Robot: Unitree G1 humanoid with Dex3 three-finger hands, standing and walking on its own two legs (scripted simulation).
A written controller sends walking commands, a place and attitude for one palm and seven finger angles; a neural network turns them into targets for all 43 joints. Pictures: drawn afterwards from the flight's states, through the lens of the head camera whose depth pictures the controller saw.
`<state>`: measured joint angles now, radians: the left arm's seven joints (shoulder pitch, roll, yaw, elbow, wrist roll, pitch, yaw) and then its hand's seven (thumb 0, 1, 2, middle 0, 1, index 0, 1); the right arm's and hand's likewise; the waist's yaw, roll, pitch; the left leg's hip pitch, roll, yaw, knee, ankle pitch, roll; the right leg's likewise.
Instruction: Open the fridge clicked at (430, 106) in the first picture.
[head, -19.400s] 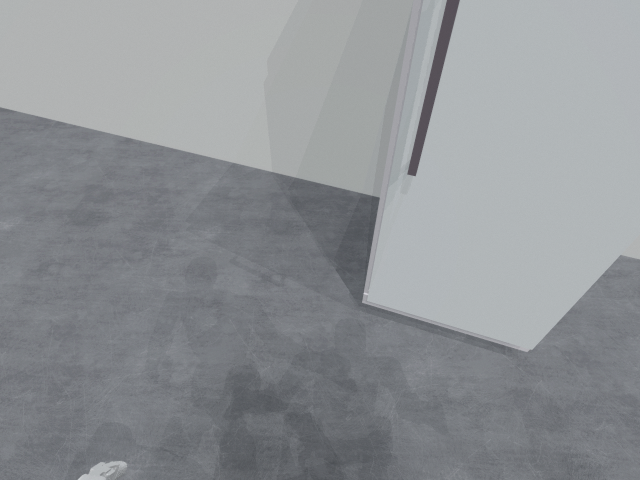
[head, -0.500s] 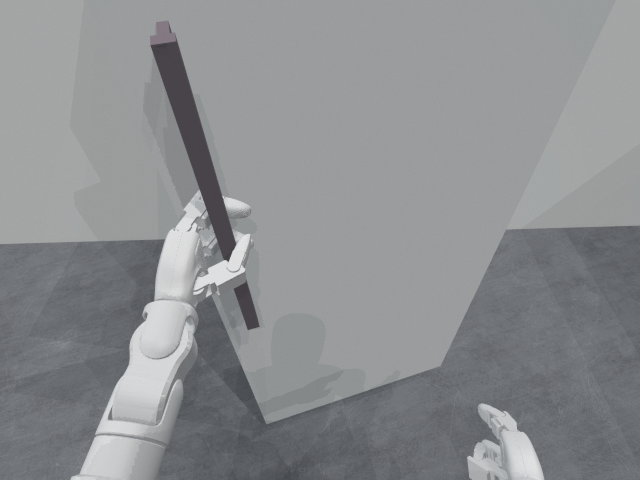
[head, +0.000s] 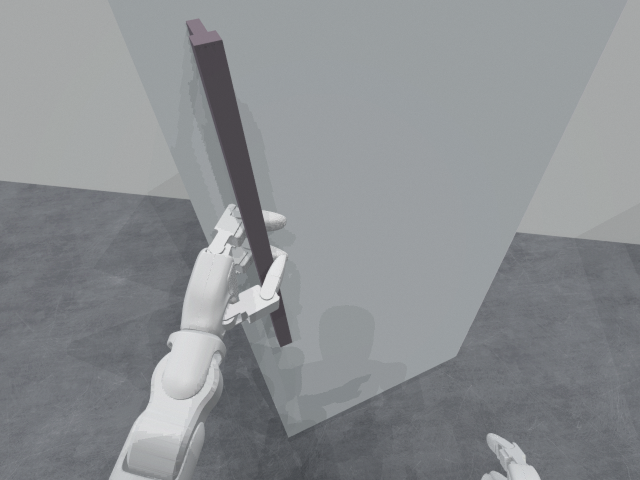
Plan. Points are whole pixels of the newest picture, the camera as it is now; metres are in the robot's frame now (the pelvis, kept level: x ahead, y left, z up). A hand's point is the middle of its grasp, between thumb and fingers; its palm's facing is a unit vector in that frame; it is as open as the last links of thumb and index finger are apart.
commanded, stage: walk backward, drawing the door open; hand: left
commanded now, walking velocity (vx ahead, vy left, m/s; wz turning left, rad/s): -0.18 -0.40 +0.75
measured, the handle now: (254, 234) +0.34 +0.07 +0.16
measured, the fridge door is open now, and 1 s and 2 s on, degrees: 35 67 83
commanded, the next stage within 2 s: stop walking and hold the door back in 1.22 s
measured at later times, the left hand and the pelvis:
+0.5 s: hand (373, 388) +0.18 -0.05 +0.14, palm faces +0.25 -0.95 -0.20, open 6.9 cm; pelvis -0.04 -0.22 +0.00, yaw +24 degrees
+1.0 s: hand (551, 470) +0.12 -0.17 +0.14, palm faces +0.76 -0.59 -0.26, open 6.6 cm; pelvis +0.02 -0.47 +0.00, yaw +47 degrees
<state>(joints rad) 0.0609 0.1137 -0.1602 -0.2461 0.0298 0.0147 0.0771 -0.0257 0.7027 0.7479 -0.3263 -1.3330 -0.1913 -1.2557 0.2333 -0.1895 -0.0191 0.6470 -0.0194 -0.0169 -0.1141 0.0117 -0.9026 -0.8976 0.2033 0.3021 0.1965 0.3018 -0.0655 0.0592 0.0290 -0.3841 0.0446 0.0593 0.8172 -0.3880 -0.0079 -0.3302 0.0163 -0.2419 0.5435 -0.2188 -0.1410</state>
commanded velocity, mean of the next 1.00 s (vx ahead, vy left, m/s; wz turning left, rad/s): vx -0.19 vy -0.38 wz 0.74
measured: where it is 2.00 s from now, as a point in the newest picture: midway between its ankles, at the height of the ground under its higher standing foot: outside the picture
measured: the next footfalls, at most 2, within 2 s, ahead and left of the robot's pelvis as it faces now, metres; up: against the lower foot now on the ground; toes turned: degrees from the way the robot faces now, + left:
left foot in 0.06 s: +0.03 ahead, +0.11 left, +0.00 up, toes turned +7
right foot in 0.30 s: +0.03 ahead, -0.28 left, +0.00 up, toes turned +13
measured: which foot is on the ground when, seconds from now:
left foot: up 0.00-0.04, down 0.06-0.32, up 0.34-0.52, down 0.54-0.80, up 0.82-1.00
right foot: down 0.00-0.04, up 0.06-0.28, down 0.30-0.54, up 0.56-0.78, down 0.80-1.00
